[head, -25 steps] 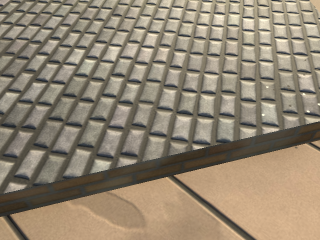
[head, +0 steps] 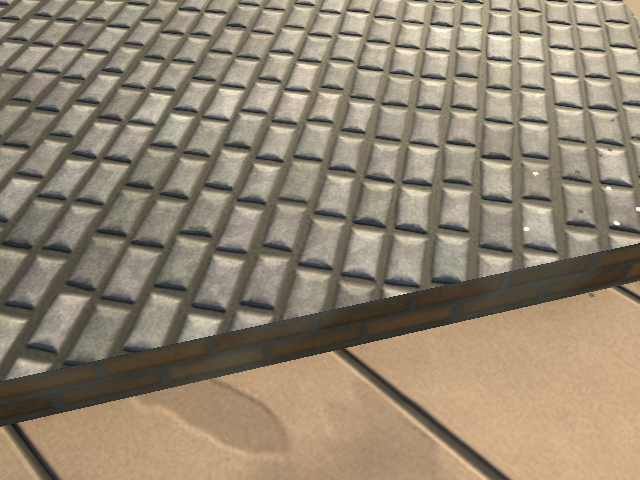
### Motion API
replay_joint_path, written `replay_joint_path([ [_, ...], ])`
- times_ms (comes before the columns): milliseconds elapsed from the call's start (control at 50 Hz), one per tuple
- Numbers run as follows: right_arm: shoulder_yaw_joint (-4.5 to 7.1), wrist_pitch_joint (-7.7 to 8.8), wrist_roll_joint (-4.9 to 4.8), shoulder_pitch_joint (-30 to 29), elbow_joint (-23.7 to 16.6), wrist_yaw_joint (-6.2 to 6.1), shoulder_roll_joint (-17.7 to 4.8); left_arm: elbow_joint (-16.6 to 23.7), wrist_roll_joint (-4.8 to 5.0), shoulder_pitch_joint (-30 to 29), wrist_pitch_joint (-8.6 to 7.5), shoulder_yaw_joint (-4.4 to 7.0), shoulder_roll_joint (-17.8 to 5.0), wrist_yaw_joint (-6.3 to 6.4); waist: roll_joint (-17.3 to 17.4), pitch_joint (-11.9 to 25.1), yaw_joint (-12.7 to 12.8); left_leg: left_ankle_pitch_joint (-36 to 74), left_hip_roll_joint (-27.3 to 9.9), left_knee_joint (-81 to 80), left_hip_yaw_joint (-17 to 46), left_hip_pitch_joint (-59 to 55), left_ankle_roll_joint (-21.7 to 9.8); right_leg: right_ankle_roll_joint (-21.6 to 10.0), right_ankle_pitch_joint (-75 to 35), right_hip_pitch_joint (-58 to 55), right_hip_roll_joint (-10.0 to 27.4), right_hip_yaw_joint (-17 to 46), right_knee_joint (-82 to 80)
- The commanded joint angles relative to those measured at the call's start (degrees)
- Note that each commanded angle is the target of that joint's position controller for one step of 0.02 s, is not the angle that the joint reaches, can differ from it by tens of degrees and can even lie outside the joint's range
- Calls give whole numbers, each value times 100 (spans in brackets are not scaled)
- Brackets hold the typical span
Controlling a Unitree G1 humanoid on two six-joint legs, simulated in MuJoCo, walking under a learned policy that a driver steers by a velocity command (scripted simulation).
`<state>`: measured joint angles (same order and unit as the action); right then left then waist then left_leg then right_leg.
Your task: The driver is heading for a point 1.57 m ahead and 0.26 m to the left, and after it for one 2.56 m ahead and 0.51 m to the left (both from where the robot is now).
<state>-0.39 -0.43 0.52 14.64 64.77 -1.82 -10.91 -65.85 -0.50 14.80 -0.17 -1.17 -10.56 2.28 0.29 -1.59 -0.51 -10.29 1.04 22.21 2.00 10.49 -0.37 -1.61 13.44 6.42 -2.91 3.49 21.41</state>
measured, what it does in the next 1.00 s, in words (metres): walks ahead: right foot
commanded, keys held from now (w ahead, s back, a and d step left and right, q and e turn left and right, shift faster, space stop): no key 0.20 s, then w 0.36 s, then no key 0.44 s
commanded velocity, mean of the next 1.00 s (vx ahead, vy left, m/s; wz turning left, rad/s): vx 0.16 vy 0.00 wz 0.00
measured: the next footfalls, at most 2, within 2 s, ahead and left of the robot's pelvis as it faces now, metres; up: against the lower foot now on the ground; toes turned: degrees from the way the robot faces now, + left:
right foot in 0.88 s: +0.36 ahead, -0.02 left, +0.00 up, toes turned -2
left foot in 1.20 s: +0.31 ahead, +0.17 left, +0.00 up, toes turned +1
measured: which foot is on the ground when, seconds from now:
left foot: down 0.00-0.90, up 0.92-1.00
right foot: down 0.00-0.50, up 0.52-0.86, down 0.88-1.00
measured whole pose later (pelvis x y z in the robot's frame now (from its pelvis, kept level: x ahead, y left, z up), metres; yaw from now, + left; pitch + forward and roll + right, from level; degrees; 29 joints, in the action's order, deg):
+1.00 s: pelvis +0.24 +0.03 -0.02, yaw +1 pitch -1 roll +0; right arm 0.0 1.9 1.4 19.6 63.8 -1.9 -8.0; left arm -59.6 -0.2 9.6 -3.2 0.6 -9.3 1.5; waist 1.4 -4.9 -1.1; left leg -29.9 1.8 56.9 0.1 13.8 -2.0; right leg -6.1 8.8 18.9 -4.1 -6.2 28.6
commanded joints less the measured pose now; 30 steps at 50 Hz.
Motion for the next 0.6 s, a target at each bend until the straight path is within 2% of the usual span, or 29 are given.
replay_joint_path([
  [20,71,30,0,281,-48,-24,-504,54,-1,310,-29,70,-502,21,-31,-202,1,336,-521,-306,481,-108,-167,-167,-528,446,634,516,-429],
  [200,65,38,-2,368,32,-47,-408,11,-4,467,-37,67,-394,38,-22,-213,9,441,-521,-261,471,-106,-180,-160,-655,423,632,485,-362],
  [220,59,33,5,404,47,-45,-379,-4,-13,527,-35,62,-367,37,-28,-94,17,11,-469,-287,448,-150,-188,-176,-189,391,589,477,-422],
  [280,144,-20,52,335,-80,-8,-507,73,-38,607,30,197,-631,15,-237,-389,74,-2086,-108,157,270,397,-367,-459,2264,753,474,673,-412],
  [300,151,-26,81,233,-167,21,-480,101,-47,708,47,227,-648,0,-307,-655,141,-2482,-42,359,262,815,-412,-598,2901,856,589,930,-521],
  [340,107,50,135,-31,-386,85,-218,46,-39,1142,29,312,-741,-2,-758,-861,331,-2005,146,1234,-117,1552,-363,-966,3561,525,1209,1910,-1040],
  [360,93,121,175,-122,-501,115,-150,36,-49,1190,6,378,-865,2,-958,-951,332,-1487,74,1638,-371,1800,-340,-1152,3494,356,1609,2334,-1263],
  [380,118,199,184,-261,-606,138,-241,74,-64,1161,-31,411,-865,-11,-870,-973,351,-1303,-93,1858,-363,1873,-340,-1261,3184,381,1795,2492,-1369],
  [400,150,270,162,-269,-677,168,-310,117,-77,1083,-72,434,-876,-28,-762,-937,277,-1356,-159,1861,-344,1819,-361,-1259,2846,390,1800,2404,-1331],
  [440,170,380,92,74,-688,224,-242,220,-44,791,-145,468,-883,-58,-739,-878,-20,-1258,-150,1142,-460,1032,-440,-1103,2354,772,1583,1888,-1043],
  [460,190,423,35,594,-520,220,-184,310,-3,526,-171,463,-801,-70,-629,-833,-299,-958,31,563,-578,-5,-468,-931,2061,1373,1275,1470,-732],
  [480,253,453,22,1270,-278,187,-268,427,-10,306,-218,441,-679,-81,-309,-719,-562,-866,37,175,-331,-1107,-479,-750,1694,2037,924,1048,-117],
  [500,395,502,82,2026,-139,119,-773,634,10,64,-297,336,-306,-132,917,-468,-874,-1980,-1089,-839,1473,-1978,-703,-466,1207,2850,204,89,1608],
  [520,548,442,23,2733,98,131,-1298,844,-88,67,-353,339,-307,-189,1790,-265,-877,-2785,-2163,-1516,3466,-2271,-1170,-359,1769,3626,-167,-487,3103],
  [540,464,403,52,2186,-23,120,-917,841,-236,-60,-356,403,-608,-236,778,-690,-512,-2815,-2201,-1435,3348,-1725,-1220,-431,1519,3792,245,-232,3957],
  [560,404,445,70,1612,-252,149,-717,829,-208,-110,-395,375,-439,-299,301,-882,-286,-2363,-1996,-1442,2813,-1277,-1155,-447,925,3763,471,-132,4169],
  [580,360,496,76,1223,-396,146,-607,765,-142,-16,-437,347,-312,-332,138,-872,-92,-1129,-1762,-1460,2194,-1045,-1054,-382,490,3499,598,-152,4115],
  [600,304,550,63,1119,-428,125,-496,736,-150,35,-431,366,-317,-348,122,-764,21,236,-1607,-1386,1665,-1013,-987,-298,304,3306,645,-246,4004],
])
